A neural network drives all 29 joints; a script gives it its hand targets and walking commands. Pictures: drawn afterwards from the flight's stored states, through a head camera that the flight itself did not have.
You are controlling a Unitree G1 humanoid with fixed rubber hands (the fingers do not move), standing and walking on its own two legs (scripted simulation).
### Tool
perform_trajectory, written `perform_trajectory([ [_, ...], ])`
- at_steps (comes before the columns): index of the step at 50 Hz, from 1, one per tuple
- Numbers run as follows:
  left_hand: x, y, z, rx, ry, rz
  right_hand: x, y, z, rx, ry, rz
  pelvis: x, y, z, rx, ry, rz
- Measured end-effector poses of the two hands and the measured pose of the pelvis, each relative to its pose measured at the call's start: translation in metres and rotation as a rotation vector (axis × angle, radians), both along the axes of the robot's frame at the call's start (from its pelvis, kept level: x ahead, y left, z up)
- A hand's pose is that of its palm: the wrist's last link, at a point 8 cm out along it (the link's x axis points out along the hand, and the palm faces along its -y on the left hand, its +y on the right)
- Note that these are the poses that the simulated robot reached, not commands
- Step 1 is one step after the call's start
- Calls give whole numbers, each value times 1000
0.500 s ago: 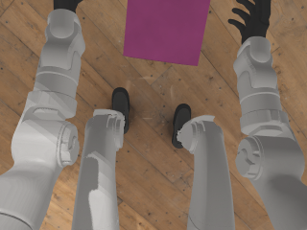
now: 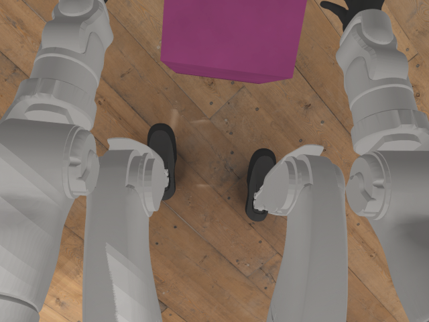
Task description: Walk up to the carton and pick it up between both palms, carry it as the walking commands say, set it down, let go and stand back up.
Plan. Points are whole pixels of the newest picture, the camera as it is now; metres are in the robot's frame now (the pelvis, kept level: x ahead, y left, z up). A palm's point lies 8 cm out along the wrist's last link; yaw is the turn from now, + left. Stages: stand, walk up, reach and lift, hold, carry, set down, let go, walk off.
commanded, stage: reach and lift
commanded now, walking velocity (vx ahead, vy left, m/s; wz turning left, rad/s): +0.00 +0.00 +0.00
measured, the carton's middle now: (228, 21) +0.55 -0.01 -0.32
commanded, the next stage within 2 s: none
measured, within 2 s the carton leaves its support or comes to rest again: leaves its support in 2.00 s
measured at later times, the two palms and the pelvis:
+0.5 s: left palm out of the picture +0.56 +0.19 -0.26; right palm (333, 12) +0.55 -0.18 -0.24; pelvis +0.02 +0.00 -0.05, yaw +0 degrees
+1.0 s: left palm out of the picture +0.56 +0.15 -0.25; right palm (322, 10) +0.55 -0.16 -0.24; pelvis +0.02 +0.00 -0.05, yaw +0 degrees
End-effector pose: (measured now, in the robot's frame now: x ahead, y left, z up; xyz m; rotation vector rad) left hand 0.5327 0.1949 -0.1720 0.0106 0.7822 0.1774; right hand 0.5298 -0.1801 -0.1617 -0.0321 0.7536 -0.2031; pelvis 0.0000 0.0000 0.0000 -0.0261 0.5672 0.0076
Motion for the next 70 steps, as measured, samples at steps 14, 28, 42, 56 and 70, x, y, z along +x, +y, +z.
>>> perform_trajectory([
  [14, 25, 4, -77, 47, -10, -14, 10, -7, -89, 3, 42, -1, 16, -1, -33, -2, 39, -5],
  [28, 24, -5, -82, 28, 8, -31, 23, 3, -82, 18, -17, 39, 20, -3, -47, 3, 13, -6],
  [42, 24, -17, -83, 2, 10, -45, 23, 15, -83, 44, -15, 53, 21, -3, -47, 3, 26, -7],
  [56, 26, -48, -84, -46, 12, -68, 24, 22, -83, 17, -17, 81, 24, -3, -49, 4, 62, -9],
  [70, 26, -49, -83, -15, 5, -92, 25, 22, -83, -7, -21, 109, 24, -3, -50, 5, 69, -12],
])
